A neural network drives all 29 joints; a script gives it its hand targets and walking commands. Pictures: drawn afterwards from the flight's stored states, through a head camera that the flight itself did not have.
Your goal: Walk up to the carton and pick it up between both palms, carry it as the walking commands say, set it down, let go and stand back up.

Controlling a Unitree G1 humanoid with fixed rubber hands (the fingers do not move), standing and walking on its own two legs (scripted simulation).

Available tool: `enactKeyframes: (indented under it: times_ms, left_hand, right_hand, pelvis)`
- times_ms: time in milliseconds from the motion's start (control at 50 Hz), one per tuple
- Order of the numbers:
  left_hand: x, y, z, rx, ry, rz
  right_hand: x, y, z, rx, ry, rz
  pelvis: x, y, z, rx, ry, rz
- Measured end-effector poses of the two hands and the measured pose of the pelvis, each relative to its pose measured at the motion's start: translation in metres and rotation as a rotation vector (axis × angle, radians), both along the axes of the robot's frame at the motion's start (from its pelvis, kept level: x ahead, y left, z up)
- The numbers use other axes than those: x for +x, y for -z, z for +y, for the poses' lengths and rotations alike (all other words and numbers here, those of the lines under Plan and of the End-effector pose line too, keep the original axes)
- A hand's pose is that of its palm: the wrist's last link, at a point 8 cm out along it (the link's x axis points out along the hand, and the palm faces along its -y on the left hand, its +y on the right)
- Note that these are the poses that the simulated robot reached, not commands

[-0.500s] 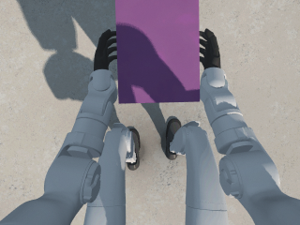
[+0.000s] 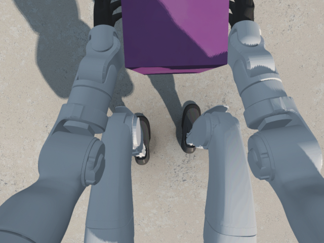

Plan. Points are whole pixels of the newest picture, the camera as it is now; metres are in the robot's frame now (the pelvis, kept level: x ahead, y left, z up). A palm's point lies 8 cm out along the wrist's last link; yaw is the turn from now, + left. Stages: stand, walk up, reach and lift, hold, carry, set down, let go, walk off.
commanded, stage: set down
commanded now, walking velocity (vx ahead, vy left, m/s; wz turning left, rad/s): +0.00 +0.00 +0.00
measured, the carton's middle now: (171, 15) +0.54 -0.01 -0.22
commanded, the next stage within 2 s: none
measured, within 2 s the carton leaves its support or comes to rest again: neither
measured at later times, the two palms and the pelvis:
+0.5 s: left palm (116, 15) +0.54 +0.12 -0.25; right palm (225, 12) +0.55 -0.13 -0.25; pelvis +0.01 +0.00 -0.09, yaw +1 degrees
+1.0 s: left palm (120, 16) +0.55 +0.13 -0.30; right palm (219, 8) +0.58 -0.13 -0.30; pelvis +0.02 -0.01 -0.14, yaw +1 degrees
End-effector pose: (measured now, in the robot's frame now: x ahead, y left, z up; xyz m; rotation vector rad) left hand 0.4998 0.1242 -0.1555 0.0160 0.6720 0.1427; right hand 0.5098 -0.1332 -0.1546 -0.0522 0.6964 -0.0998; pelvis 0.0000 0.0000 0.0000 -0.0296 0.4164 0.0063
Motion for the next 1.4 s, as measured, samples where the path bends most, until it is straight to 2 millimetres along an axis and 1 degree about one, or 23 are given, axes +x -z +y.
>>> enactKeyframes:
  times_ms: [60,160,260,360,600,720,820,900,1020,1080,1240,1400]
  left_hand:
    - [0.008,0.008,0.001,-0.01,-0.008,-0.008]
    - [0.02,0.027,0.0,-0.037,-0.026,-0.013]
    - [0.028,0.05,0.0,-0.059,-0.039,-0.004]
    - [0.032,0.074,0.001,-0.064,-0.042,0.021]
    - [0.049,0.109,0.0,-0.08,-0.052,0.03]
    - [0.05,0.134,0.001,-0.082,-0.056,0.048]
    - [0.05,0.148,0.001,-0.08,-0.058,0.054]
    - [0.051,0.153,0.0,-0.078,-0.057,0.054]
    - [0.055,0.149,0.001,-0.076,-0.06,0.033]
    - [0.056,0.151,-0.001,-0.085,-0.049,0.04]
    - [0.054,0.168,-0.003,-0.094,-0.039,0.071]
    - [0.056,0.169,-0.004,-0.108,-0.022,0.062]
  right_hand:
    - [0.008,0.008,0.001,0.01,0.007,-0.007]
    - [0.02,0.026,0.001,0.026,0.02,-0.011]
    - [0.028,0.049,0.001,0.023,0.017,-0.001]
    - [0.034,0.071,0.002,0.019,0.011,0.025]
    - [0.051,0.109,0.002,0.019,0.0,0.038]
    - [0.053,0.132,0.002,0.019,-0.004,0.055]
    - [0.054,0.147,0.003,0.024,-0.003,0.061]
    - [0.061,0.147,0.002,0.02,-0.011,0.056]
    - [0.066,0.141,0.003,0.025,-0.009,0.03]
    - [0.066,0.144,0.0,0.023,-0.009,0.037]
    - [0.074,0.152,-0.003,0.024,-0.018,0.048]
    - [0.076,0.153,-0.005,0.032,-0.023,0.047]
  pelvis:
    - [-0.002,0.011,-0.001,0.001,-0.002,0.007]
    - [-0.003,0.032,-0.002,0.0,-0.005,0.022]
    - [0.0,0.053,-0.002,-0.003,-0.006,0.038]
    - [0.006,0.07,-0.002,-0.006,-0.007,0.047]
    - [0.017,0.101,-0.004,-0.012,-0.018,0.074]
    - [0.021,0.116,-0.005,-0.015,-0.023,0.093]
    - [0.022,0.127,-0.006,-0.017,-0.027,0.1]
    - [0.022,0.134,-0.006,-0.017,-0.026,0.096]
    - [0.021,0.14,-0.006,-0.019,-0.028,0.082]
    - [0.021,0.141,-0.005,-0.019,-0.028,0.084]
    - [0.024,0.143,-0.005,-0.021,-0.027,0.112]
    - [0.024,0.147,-0.006,-0.02,-0.029,0.108]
